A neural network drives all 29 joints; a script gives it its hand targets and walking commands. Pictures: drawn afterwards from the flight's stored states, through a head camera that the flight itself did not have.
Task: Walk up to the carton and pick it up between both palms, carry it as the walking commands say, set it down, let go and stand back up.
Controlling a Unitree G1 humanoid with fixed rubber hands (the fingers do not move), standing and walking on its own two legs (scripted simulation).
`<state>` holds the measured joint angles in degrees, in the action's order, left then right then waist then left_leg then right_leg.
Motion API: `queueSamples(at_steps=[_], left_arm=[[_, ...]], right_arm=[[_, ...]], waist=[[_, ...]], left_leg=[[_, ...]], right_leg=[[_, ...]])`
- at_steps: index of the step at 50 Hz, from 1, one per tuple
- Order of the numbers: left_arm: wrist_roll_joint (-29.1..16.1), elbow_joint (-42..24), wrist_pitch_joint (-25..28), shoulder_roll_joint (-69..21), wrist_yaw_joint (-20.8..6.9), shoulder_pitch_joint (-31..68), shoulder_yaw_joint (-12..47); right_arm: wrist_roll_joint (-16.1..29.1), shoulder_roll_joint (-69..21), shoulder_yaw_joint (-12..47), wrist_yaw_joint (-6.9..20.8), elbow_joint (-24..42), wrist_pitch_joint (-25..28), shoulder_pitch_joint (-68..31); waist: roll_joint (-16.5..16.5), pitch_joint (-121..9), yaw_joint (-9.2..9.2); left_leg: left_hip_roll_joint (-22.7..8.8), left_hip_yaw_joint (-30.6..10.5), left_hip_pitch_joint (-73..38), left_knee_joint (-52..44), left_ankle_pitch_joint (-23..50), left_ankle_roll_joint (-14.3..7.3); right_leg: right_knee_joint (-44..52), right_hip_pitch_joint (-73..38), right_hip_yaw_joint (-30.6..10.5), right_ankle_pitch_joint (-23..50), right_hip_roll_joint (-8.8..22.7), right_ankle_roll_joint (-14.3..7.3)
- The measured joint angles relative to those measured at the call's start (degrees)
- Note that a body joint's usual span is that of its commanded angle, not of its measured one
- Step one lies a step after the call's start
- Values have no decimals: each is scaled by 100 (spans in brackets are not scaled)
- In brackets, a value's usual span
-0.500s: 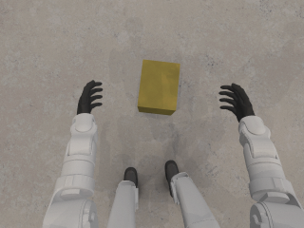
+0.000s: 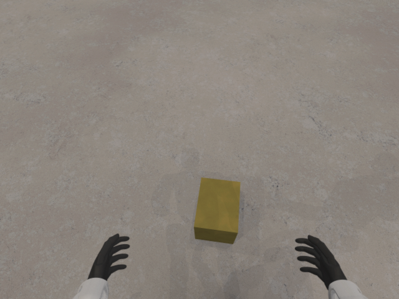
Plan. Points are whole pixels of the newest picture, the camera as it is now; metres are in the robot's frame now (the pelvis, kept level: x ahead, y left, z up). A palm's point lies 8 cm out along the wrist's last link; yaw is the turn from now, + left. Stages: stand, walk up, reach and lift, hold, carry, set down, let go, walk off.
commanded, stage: let go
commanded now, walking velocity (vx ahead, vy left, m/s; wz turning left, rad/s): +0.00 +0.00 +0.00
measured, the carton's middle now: (217, 211) +0.52 -0.07 -0.67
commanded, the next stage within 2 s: stand in 0.48 s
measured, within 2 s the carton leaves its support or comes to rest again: neither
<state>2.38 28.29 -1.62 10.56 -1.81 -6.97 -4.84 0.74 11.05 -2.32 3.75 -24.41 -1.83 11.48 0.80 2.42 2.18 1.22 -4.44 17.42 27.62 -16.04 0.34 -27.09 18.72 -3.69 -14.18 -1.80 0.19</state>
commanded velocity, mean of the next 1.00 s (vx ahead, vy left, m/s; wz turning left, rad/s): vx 0.00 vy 0.00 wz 0.00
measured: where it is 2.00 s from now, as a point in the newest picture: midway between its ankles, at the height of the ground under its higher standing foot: outside the picture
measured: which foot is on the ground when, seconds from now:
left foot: down 0.00-1.00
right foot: down 0.00-1.00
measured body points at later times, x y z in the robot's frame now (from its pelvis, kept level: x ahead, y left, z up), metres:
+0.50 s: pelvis +0.00 +0.00 +0.00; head +0.01 +0.00 +0.45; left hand +0.17 +0.24 -0.08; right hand +0.18 -0.23 -0.08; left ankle -0.02 +0.12 -0.74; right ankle -0.01 -0.12 -0.74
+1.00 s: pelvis +0.02 -0.01 +0.00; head +0.03 -0.01 +0.45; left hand +0.14 +0.29 -0.10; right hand +0.16 -0.29 -0.11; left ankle -0.02 +0.12 -0.74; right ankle -0.01 -0.12 -0.74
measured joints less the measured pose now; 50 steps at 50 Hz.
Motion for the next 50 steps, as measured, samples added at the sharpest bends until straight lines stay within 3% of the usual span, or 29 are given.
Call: queueSamples(at_steps=[13,24,28,33,50], left_arm=[[-193,-368,-411,172,-198,-617,188],[-267,-268,-471,212,-96,-550,296],[-24,347,-268,377,139,-474,315],[31,919,-95,673,241,-489,203],[-33,1803,72,833,313,-275,307]], right_arm=[[-137,115,-13,63,-7,-440,104],[-225,74,60,-123,33,-978,-4],[-268,308,93,-385,-495,-554,-80],[-287,653,7,-446,-1059,-164,-79],[-255,893,166,-538,-2027,114,-195]], waist=[[-62,233,-180],[-84,288,-278],[-174,14,-242],[-240,-68,-234],[-242,-86,-253]], left_leg=[[89,2,-1189,-314,-14,-93],[48,48,-1313,-51,-182,-55],[11,-5,-911,219,-292,-19],[-1,-35,-704,259,-304,-6],[-27,-117,-914,-38,-239,33]], right_leg=[[287,-1189,-6,-55,111,60],[-46,-1258,-41,-231,49,14],[-194,-926,18,-286,1,12],[-230,-727,48,-302,-13,-17],[25,-942,126,-282,-18,-76]])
